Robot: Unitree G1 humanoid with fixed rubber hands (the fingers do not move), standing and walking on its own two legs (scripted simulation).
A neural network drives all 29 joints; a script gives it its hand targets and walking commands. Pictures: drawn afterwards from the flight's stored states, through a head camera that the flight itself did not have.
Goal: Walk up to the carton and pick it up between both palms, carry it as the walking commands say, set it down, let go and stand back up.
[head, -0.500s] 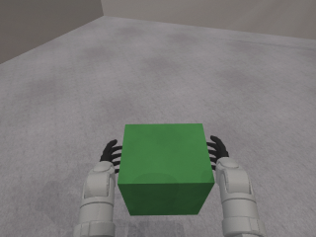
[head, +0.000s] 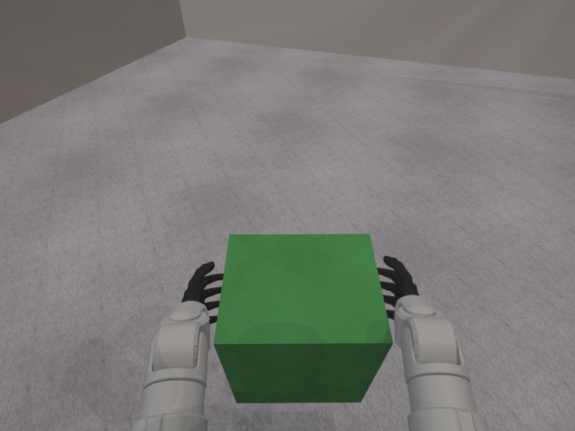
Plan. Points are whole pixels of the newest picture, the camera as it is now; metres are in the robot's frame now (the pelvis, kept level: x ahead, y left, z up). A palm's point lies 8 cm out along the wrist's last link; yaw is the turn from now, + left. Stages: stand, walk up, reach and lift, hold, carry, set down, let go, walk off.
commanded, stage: hold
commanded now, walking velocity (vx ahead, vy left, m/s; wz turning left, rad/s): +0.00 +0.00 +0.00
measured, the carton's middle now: (299, 323) +0.30 +0.00 -0.03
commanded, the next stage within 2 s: carry in 1.24 s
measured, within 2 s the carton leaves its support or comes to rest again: neither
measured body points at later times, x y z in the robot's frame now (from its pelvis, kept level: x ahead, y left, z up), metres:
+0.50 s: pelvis -0.01 +0.00 +0.00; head -0.05 +0.00 +0.45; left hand +0.29 +0.15 +0.04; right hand +0.29 -0.15 +0.04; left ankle +0.02 +0.12 -0.74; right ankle +0.02 -0.12 -0.74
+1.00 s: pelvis +0.00 +0.00 +0.00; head -0.04 +0.00 +0.45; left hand +0.29 +0.15 +0.03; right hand +0.29 -0.16 +0.04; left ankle +0.02 +0.12 -0.74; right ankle +0.02 -0.12 -0.74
